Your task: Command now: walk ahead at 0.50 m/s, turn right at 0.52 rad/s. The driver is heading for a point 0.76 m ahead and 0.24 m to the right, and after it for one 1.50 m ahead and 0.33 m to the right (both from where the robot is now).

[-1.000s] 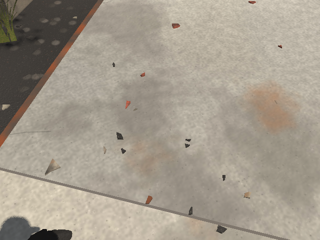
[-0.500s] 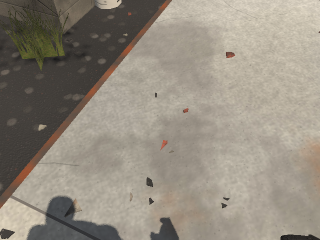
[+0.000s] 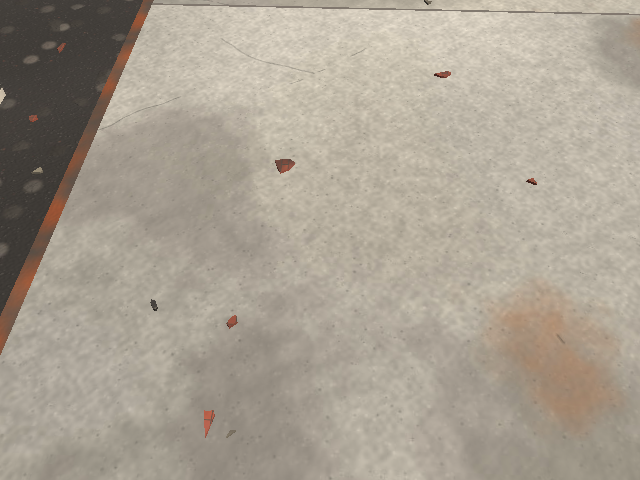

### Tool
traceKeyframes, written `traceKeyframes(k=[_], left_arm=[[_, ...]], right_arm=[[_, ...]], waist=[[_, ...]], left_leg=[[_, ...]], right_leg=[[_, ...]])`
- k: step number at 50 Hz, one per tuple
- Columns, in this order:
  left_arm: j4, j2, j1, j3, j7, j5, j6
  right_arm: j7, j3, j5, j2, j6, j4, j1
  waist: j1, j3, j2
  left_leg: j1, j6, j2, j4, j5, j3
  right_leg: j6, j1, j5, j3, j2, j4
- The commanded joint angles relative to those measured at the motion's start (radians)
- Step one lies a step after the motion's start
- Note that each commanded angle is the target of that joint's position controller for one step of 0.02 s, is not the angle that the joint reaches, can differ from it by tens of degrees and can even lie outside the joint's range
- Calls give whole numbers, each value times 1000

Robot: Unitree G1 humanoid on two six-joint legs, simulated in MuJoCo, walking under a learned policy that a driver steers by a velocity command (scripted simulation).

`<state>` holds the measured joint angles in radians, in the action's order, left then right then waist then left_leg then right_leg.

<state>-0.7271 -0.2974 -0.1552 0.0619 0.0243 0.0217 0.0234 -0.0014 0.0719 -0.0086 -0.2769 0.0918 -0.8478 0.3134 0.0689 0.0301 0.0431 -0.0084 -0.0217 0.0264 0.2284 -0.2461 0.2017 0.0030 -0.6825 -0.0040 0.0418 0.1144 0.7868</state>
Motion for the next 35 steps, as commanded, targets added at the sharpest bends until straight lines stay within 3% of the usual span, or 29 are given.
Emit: traceKeyframes(k=[1,3,5,6,7,8,9,10,11,12,13,14,15,18,23,25,28,30,31,32,33,34,35], left_arm=[[100,-24,102,-4,20,0,11],[128,-36,134,0,29,-1,9],[143,-61,111,14,35,-4,4],[137,-85,54,28,34,-4,0],[107,-123,-75,52,29,-1,-3],[60,-189,-250,89,13,2,-11],[51,-315,-282,115,-6,11,-13],[96,-290,-283,96,2,3,7],[87,-211,-260,72,10,-5,23],[85,-184,-217,64,10,-4,33],[93,-153,-145,54,7,-3,35],[110,-121,-95,43,3,-12,35],[124,-114,-73,39,-2,-20,36],[117,-141,-89,47,-19,-13,42],[88,-162,-158,55,-41,-3,31],[72,-168,-190,58,-42,2,27],[60,-153,-206,57,-46,5,20],[63,-148,-188,58,-48,1,13],[67,-122,-182,50,-46,-1,11],[79,-66,-184,28,-42,-9,13],[95,3,-309,8,-42,0,20],[108,-54,-335,9,-45,21,25],[97,-142,-250,32,-47,24,22]], right_arm=[[-8,42,14,-175,2,52,-35],[-8,48,25,-190,-14,38,-18],[-11,56,34,-217,-29,37,-29],[-14,60,39,-231,-36,40,-38],[-17,59,43,-232,-45,44,-54],[-21,47,35,-207,-43,51,-48],[-13,7,-10,-78,-26,104,22],[-1,-8,2,-82,14,121,-5],[11,13,46,-159,36,149,-125],[12,8,49,-150,50,162,-156],[3,9,25,-145,54,147,-150],[-1,17,9,-155,46,137,-135],[1,20,4,-155,33,135,-120],[-1,11,-8,-115,7,142,-134],[10,-12,3,-71,10,190,-321],[18,-10,14,-84,17,206,-364],[28,4,19,-124,29,212,-362],[29,17,20,-144,39,198,-297],[24,29,16,-159,43,175,-214],[17,43,-2,-199,48,160,-92],[12,63,-16,-284,40,144,24],[22,61,8,-259,29,115,64],[20,39,14,-174,26,137,9]], waist=[[3,62,-71],[3,68,-79],[-30,31,-107],[-69,-15,-125],[-147,-83,-117],[-229,-173,-74],[-156,-236,190],[-164,-411,157],[-200,-304,64],[-168,-191,34],[-120,-126,-27],[-83,-95,-15],[-61,-88,6],[-51,-70,-6],[-122,-23,35],[-139,-17,43],[-126,-20,61],[-86,-30,91],[-44,-65,88],[12,-176,27],[-14,-325,-227],[-15,-333,-376],[10,-197,-234]], left_leg=[[23,-140,-297,-90,323,-63],[-52,-124,-318,-45,395,-44],[-95,-102,-322,64,678,-14],[-99,-89,-315,169,842,1],[-59,-67,-288,349,917,28],[110,-26,-247,604,780,40],[559,44,-95,984,-6,26],[733,50,20,1158,-373,-234],[833,27,-39,1173,-289,-297],[835,8,-80,1099,-199,-285],[775,10,-119,1007,-134,-284],[699,17,-144,939,-89,-288],[645,27,-149,909,-63,-288],[610,75,-130,780,14,-260],[541,101,-62,406,303,-254],[507,96,-44,343,335,-264],[477,68,-40,275,272,-298],[397,36,-35,251,189,-285],[279,12,-34,215,182,-268],[62,-42,-144,227,142,-361],[-293,-180,-375,190,-4,-728],[-345,-239,-465,75,-314,-1043],[-230,-197,-419,41,-398,-932]], right_leg=[[-23,10,31,-36,0,-100],[-48,-1,-37,-61,-14,-136],[-84,79,-140,-113,-66,-149],[-107,169,-191,-144,-106,-147],[-138,341,-175,-166,-154,-191],[-180,631,-127,-108,-162,-233],[-332,973,-205,376,95,-280],[-451,1093,-360,812,230,-459],[-384,1036,-343,692,206,-504],[-345,898,-279,554,165,-501],[-309,755,-179,448,121,-502],[-293,647,-77,374,88,-519],[-293,581,-26,348,70,-541],[-300,479,92,262,37,-565],[-232,419,-64,209,-25,-556],[-222,431,-112,248,-7,-537],[-204,508,-153,334,25,-456],[-184,527,-127,375,29,-387],[-159,512,-98,361,-9,-312],[-124,437,-140,299,-67,-95],[-45,138,-464,158,-209,246],[-27,-85,-604,132,-178,449],[-20,-133,-511,150,-124,521]])
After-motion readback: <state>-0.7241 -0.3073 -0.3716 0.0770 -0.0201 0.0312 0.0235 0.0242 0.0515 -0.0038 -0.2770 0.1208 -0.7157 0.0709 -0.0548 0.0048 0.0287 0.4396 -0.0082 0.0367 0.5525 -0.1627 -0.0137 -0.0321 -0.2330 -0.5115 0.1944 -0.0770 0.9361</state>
